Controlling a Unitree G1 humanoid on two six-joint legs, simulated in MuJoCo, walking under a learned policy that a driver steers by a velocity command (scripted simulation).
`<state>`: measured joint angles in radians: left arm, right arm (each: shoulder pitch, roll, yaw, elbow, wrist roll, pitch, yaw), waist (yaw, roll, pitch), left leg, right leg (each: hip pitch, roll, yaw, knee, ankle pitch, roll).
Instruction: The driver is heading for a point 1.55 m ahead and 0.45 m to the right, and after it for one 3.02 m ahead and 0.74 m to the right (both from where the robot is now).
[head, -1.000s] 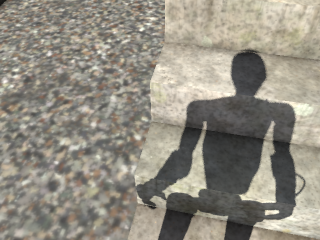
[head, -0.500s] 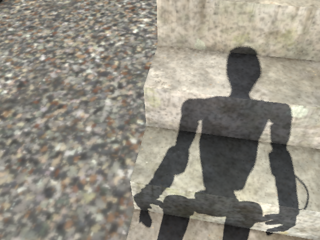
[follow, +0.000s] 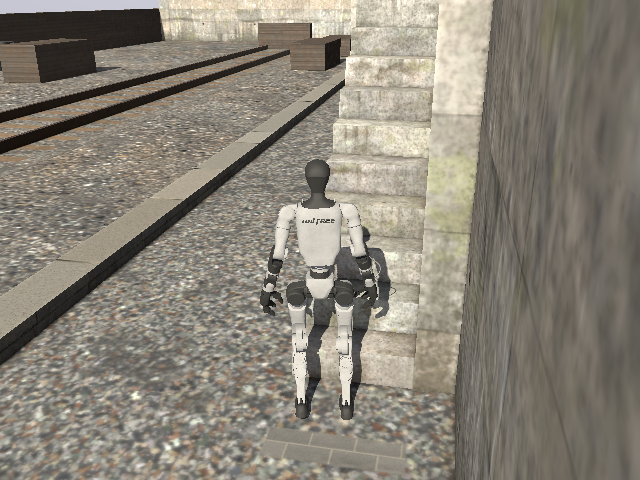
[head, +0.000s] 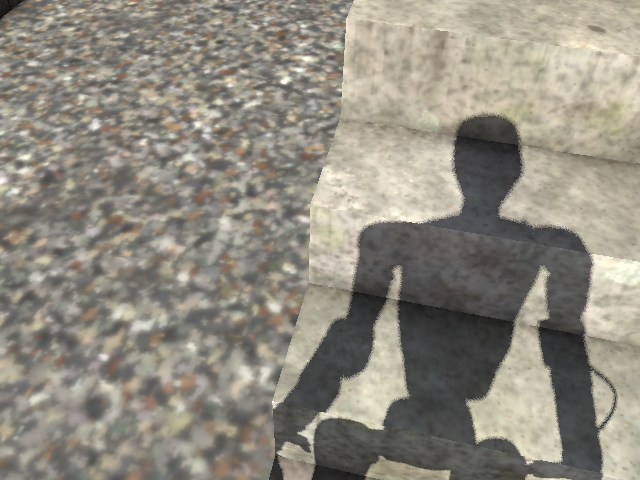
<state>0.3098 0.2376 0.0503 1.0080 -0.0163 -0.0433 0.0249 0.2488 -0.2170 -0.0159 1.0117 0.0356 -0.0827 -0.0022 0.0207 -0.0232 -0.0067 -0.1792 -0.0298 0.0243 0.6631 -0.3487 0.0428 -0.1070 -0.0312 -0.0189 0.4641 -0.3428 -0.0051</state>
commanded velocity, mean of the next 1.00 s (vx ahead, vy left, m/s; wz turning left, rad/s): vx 0.49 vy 0.00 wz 0.00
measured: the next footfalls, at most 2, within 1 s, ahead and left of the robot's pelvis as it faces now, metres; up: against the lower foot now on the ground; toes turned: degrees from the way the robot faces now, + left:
right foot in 0.48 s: +0.33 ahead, -0.10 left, +0.20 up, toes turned -3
left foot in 0.78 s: +0.41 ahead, +0.10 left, +0.37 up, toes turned +1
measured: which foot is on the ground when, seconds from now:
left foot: down 0.00-0.50, up 0.52-0.76, down 0.78-1.00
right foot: down 0.00-0.04, up 0.06-0.46, down 0.48-1.00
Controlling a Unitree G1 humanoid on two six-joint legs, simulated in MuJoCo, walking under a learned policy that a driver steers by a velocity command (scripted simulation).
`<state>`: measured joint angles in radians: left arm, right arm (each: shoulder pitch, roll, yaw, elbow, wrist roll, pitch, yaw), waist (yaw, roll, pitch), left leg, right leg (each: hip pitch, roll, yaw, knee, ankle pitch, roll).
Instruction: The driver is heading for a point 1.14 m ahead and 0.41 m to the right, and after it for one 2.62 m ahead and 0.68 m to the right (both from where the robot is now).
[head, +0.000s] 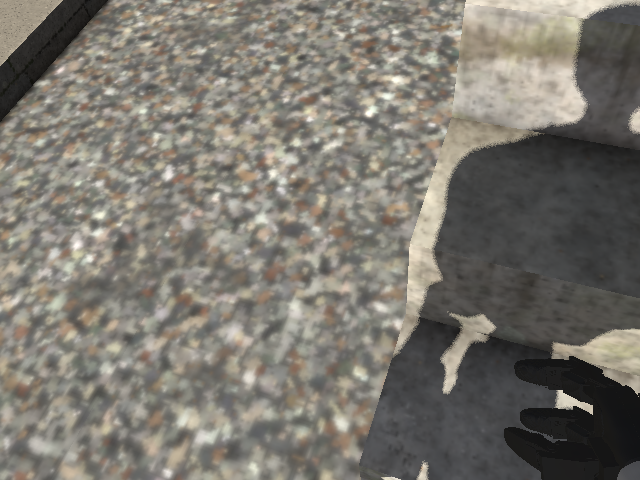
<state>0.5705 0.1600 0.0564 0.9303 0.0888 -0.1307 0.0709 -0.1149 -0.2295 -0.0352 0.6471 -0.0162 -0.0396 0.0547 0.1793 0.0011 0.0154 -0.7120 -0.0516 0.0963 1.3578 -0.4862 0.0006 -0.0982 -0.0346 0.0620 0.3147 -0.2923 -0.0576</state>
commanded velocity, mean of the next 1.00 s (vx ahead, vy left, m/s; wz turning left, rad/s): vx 0.50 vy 0.00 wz -0.44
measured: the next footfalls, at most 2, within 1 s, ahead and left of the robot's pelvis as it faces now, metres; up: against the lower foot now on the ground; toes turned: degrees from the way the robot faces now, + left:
left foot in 0.08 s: -0.02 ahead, +0.11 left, +0.00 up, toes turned +12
right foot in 0.32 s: +0.00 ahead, -0.05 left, +0.21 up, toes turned -2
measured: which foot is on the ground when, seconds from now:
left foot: down 0.00-0.00, up 0.02-0.06, down 0.08-0.32, up 0.34-0.80, down 0.82-1.00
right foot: down 0.00-0.06, up 0.08-0.30, down 0.32-0.52, up 0.54-1.00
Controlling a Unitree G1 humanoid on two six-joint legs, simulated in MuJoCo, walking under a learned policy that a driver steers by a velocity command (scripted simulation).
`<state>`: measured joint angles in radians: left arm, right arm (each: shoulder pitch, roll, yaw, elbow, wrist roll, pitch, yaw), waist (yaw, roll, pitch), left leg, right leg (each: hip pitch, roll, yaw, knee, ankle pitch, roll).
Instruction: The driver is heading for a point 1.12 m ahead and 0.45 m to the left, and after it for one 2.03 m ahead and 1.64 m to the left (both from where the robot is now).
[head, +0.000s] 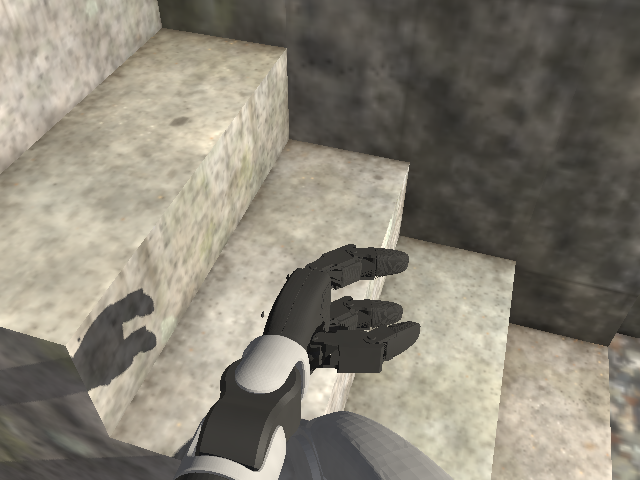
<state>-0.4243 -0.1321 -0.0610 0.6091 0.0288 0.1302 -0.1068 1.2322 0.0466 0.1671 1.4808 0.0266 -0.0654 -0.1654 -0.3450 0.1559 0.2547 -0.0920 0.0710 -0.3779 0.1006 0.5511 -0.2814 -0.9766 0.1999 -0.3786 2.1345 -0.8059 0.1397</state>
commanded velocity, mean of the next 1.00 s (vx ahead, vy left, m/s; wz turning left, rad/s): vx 0.50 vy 0.00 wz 0.31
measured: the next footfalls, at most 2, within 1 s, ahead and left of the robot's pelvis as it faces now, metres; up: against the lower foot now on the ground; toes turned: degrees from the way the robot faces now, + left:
right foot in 0.14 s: -0.11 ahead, -0.05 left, +0.00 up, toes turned -30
left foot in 0.42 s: -0.32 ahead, +0.21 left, +0.01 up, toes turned -2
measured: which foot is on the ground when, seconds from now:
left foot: down 0.00-0.14, up 0.16-0.40, down 0.42-0.58, up 0.60-0.94, down 0.96-1.00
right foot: up 0.00-0.12, down 0.14-0.38, up 0.40-0.60, down 0.62-0.92, up 0.94-1.00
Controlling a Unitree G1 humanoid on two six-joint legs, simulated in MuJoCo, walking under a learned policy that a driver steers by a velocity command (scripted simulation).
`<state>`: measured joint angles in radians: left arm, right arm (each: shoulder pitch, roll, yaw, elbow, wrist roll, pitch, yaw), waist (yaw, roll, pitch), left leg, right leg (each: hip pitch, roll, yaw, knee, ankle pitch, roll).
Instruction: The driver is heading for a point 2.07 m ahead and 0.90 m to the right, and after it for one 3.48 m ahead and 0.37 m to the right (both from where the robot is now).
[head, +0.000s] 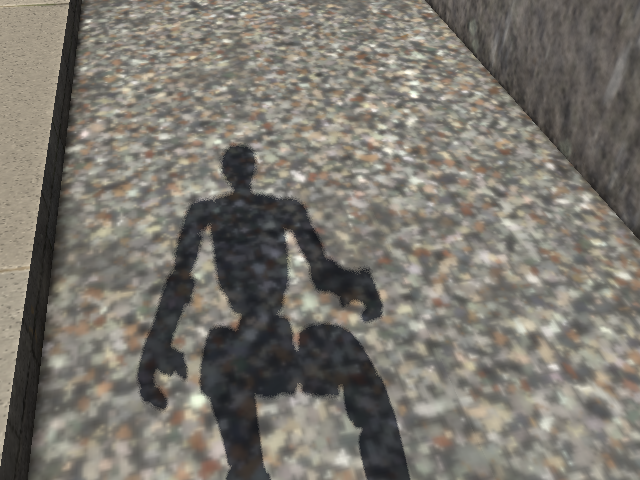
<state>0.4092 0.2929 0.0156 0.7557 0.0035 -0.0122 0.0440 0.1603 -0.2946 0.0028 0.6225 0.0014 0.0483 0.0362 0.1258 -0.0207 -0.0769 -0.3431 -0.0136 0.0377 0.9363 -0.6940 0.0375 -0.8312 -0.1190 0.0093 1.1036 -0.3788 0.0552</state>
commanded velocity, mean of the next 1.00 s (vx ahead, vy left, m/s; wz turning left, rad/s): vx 0.29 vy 0.00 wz -0.36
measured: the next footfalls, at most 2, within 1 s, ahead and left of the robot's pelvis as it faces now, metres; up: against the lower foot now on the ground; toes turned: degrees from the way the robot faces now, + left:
right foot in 0.32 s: -0.05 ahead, +0.05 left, +0.00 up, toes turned -4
left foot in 0.44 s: -0.15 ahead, +0.37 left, +0.13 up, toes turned -2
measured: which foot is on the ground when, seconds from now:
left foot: down 0.00-0.26, up 0.28-0.42, down 0.44-0.78, up 0.80-1.00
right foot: up 0.00-0.30, down 0.32-0.48, up 0.50-0.82, down 0.84-1.00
